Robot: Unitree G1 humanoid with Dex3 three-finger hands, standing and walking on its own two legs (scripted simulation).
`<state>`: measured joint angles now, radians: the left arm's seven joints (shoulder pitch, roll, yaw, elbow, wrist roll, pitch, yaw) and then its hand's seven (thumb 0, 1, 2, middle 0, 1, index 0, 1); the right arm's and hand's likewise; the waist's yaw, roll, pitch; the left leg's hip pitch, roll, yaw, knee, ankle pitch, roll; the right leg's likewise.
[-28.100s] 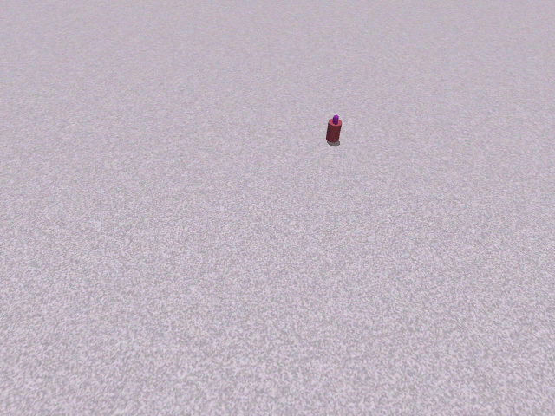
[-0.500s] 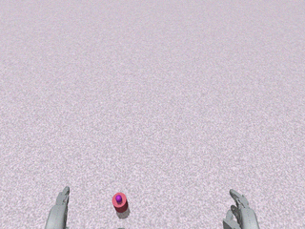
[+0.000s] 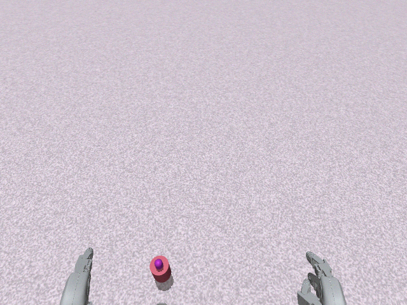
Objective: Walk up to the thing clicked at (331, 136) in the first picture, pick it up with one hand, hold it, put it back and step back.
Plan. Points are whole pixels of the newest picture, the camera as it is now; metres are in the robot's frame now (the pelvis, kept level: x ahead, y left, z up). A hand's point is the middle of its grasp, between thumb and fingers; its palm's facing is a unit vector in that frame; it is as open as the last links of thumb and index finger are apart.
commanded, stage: stand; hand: left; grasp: from the side
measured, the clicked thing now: (160, 267) +0.38 +0.18 -0.64
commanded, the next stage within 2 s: none
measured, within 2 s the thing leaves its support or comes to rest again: neither
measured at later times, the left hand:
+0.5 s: hand out of the picture +0.15 +0.21 -0.10, palm faces -0.01 -0.94 -0.33, open 8.7 cm
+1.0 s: hand out of the picture +0.04 +0.26 -0.11, palm faces +0.02 -0.94 -0.33, open 7.4 cm
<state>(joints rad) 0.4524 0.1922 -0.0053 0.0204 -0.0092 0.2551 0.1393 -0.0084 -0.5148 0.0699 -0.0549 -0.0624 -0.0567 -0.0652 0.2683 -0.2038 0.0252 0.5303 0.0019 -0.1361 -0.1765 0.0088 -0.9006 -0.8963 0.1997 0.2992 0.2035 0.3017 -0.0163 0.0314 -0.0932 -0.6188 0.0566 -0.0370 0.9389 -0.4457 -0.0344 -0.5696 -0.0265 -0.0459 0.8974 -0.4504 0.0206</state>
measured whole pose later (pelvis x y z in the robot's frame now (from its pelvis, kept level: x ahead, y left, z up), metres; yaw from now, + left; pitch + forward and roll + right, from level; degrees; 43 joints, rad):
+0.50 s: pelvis +0.00 +0.00 +0.01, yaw +1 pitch +2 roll +0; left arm 0.26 0.29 0.00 0.51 0.05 0.05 0.03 0.00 0.65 0.84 -0.20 -0.29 -0.20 -0.30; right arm 0.18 -0.27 0.00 0.76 -0.07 -0.04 -0.04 0.01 -0.90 -0.89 0.20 0.30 0.21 0.30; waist 0.01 -0.02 0.00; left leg -0.47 0.03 -0.02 0.84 -0.41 -0.03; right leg -0.45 -0.06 -0.03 0.85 -0.44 0.02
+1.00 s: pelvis -0.01 +0.01 +0.05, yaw +1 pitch -4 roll +0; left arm 0.19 0.32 0.01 1.03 0.02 0.01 0.02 0.01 0.90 0.90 -0.20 -0.30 -0.20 -0.31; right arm 0.17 -0.29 -0.01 1.06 -0.03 0.00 -0.01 0.00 -0.90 -0.89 0.20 0.30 0.20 0.30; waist 0.02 0.00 0.05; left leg -0.19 0.01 -0.01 0.49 -0.22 -0.01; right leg -0.16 -0.07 -0.04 0.47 -0.24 0.04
